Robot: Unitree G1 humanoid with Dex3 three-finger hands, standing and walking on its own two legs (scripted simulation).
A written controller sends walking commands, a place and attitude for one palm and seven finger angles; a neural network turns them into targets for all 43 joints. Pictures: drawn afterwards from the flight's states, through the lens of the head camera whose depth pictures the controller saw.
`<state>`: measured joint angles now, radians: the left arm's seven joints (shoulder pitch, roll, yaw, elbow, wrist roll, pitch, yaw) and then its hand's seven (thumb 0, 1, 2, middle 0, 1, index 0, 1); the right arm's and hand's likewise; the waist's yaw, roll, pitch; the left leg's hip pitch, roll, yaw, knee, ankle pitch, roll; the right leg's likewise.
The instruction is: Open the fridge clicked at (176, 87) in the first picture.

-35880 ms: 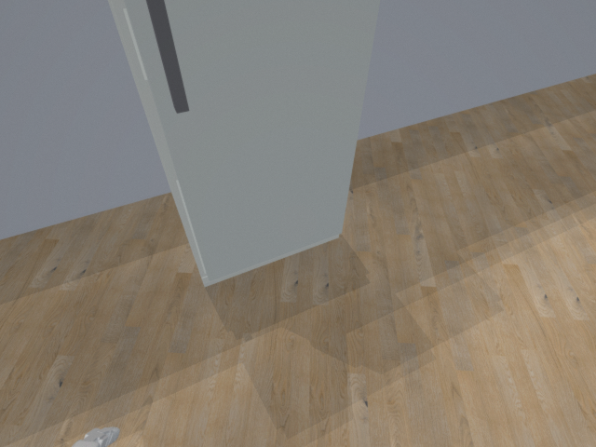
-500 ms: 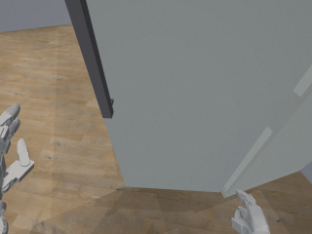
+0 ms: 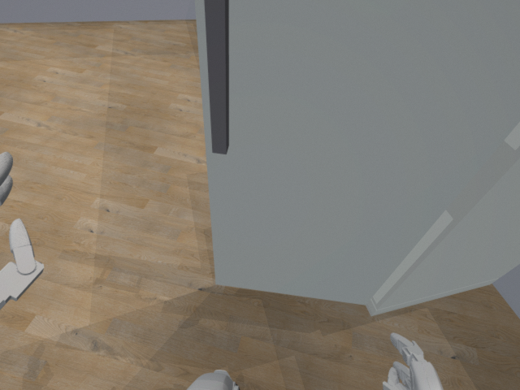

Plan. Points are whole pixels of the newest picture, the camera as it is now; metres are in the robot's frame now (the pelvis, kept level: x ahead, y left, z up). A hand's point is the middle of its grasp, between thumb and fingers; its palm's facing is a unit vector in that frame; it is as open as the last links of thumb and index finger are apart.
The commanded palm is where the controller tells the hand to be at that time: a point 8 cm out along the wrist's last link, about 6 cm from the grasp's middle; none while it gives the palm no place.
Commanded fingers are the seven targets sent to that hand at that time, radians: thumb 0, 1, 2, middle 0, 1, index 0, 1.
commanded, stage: step back with the hand held close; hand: left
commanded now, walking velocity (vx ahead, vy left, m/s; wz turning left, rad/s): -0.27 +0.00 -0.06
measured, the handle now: (221, 48) +0.54 +0.13 +0.25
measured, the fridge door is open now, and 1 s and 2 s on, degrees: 69 69 69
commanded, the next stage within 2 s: stop stepping back and stand still in 0.30 s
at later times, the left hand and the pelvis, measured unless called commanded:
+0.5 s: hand out of the picture +0.11 +0.31 +0.18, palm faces +0.39 -0.85 -0.36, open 7.4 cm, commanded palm +0.06 +0.34 +0.19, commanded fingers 0.00 0.90 0.90 -0.20 -0.30 -0.20 -0.30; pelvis -0.11 +0.06 +0.00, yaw -5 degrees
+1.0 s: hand out of the picture +0.00 +0.38 +0.18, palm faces +0.48 -0.82 -0.32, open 7.4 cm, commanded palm -0.04 +0.39 +0.19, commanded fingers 0.00 0.90 0.90 -0.20 -0.30 -0.20 -0.30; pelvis -0.20 +0.11 +0.01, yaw -4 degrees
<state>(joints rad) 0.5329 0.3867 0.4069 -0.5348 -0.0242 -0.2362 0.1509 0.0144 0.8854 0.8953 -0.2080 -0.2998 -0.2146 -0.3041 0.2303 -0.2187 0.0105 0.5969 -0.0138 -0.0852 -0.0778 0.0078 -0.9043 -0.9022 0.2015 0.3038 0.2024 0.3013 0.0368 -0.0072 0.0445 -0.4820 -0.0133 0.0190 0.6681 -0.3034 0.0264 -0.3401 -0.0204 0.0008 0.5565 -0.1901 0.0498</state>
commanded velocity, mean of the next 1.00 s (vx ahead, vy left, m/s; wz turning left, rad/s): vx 0.00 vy -0.07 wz -0.03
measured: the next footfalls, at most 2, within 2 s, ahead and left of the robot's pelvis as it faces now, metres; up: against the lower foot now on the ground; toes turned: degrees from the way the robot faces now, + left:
right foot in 0.32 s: -0.16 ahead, -0.09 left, +0.00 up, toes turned -4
left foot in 0.50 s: -0.02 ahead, +0.12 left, +0.00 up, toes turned -3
